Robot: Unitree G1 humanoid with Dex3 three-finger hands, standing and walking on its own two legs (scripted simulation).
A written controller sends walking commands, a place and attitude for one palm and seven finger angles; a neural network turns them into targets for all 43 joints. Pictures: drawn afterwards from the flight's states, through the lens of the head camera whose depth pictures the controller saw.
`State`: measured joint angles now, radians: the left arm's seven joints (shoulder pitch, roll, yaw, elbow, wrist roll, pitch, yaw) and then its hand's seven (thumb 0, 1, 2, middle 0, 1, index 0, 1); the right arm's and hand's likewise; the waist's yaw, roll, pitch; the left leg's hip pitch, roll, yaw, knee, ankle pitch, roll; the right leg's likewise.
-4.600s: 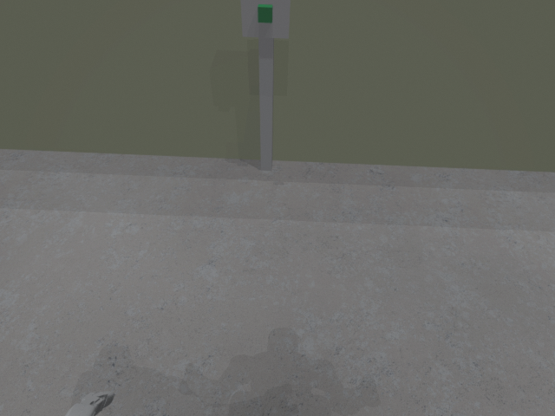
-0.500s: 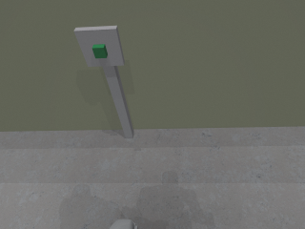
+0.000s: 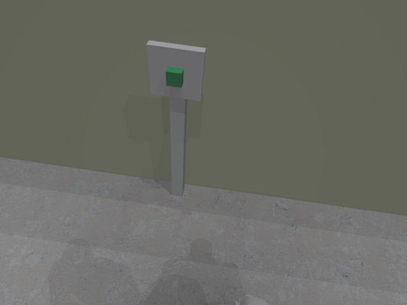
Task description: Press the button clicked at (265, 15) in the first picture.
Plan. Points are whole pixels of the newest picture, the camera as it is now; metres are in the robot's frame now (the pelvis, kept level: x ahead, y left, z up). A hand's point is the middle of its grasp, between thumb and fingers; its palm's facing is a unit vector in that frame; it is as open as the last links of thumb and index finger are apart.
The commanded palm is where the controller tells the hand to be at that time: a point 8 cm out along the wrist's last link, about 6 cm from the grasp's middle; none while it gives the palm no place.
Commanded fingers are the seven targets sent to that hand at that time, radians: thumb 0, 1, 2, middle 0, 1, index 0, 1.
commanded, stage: take the last steps up to it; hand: left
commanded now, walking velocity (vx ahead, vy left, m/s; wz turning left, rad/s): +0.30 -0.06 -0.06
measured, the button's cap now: (175, 76) +0.76 +0.16 +0.03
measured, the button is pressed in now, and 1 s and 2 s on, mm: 0 0 0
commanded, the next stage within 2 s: come to a stop and stand still in 0.50 s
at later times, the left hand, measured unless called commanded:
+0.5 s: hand (154, 269) +0.23 +0.13 -0.17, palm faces +0.02 -0.97 -0.23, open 7.2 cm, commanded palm none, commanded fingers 0.00 0.90 0.90 -0.20 -0.30 -0.20 -0.30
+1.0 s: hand (147, 259) +0.26 +0.15 -0.19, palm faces +0.02 -0.97 -0.23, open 7.4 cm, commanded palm none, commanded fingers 0.00 0.90 0.90 -0.20 -0.30 -0.20 -0.30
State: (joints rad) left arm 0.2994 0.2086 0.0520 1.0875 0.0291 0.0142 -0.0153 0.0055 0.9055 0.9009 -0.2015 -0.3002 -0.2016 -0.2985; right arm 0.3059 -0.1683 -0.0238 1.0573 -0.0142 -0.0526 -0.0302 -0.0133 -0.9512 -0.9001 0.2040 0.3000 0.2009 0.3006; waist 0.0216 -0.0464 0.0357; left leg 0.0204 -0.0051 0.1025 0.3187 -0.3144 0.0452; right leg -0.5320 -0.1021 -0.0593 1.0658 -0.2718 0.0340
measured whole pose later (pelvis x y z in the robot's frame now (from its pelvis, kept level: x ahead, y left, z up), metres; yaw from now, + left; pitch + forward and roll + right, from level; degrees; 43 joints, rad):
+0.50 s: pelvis +0.18 -0.06 -0.01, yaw +0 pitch -1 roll -1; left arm 0.22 0.17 0.05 1.06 0.02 -0.06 0.02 -0.01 0.94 0.90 -0.21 -0.30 -0.21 -0.30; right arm 0.28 -0.15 -0.05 1.07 -0.02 -0.01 -0.01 0.01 -0.91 -0.90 0.20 0.30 0.19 0.30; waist -0.03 0.03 0.06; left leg -0.50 0.12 0.06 1.04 -0.32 -0.02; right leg -0.20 0.00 -0.17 0.45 -0.23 -0.06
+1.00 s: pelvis +0.22 -0.05 -0.01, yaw -3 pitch -1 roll -1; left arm 0.23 0.20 0.07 1.02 0.02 0.06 0.03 0.00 0.90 0.90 -0.20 -0.30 -0.20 -0.30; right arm 0.08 -0.14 -0.05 1.01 -0.02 0.01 -0.04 -0.01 -0.93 -0.90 0.21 0.30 0.20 0.30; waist 0.02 -0.02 0.11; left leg -0.32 0.10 0.16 0.48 -0.13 0.01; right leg -0.41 -0.04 -0.01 1.02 -0.47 0.04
